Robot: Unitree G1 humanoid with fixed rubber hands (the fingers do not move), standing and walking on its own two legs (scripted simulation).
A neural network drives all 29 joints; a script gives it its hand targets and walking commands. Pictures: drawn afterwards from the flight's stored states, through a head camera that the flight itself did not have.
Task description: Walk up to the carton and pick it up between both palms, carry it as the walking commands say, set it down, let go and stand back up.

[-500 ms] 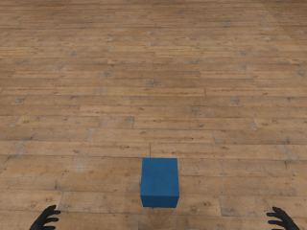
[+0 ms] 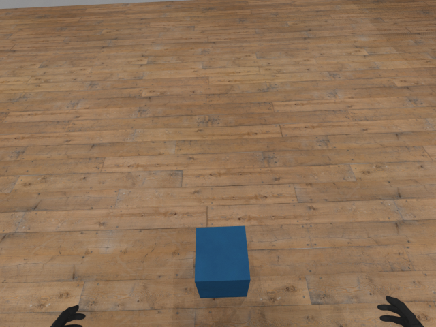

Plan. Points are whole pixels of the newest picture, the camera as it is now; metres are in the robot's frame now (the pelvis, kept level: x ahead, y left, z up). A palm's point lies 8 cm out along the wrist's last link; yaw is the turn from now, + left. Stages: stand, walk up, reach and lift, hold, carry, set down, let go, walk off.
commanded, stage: walk up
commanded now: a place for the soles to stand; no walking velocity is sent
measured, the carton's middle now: (222, 263) +0.44 +0.03 -0.64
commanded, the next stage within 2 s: reach and lift in 0.70 s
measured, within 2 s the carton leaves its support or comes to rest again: neither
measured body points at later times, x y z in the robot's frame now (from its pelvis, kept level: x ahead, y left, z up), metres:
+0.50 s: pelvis +0.00 +0.00 +0.00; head +0.01 -0.01 +0.45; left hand +0.12 +0.33 -0.09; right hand +0.11 -0.33 -0.10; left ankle -0.05 +0.10 -0.73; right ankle +0.03 -0.11 -0.73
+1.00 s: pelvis -0.03 -0.01 -0.01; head +0.06 -0.01 +0.43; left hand +0.17 +0.29 -0.10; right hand +0.18 -0.30 -0.10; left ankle -0.05 +0.10 -0.73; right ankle +0.03 -0.11 -0.73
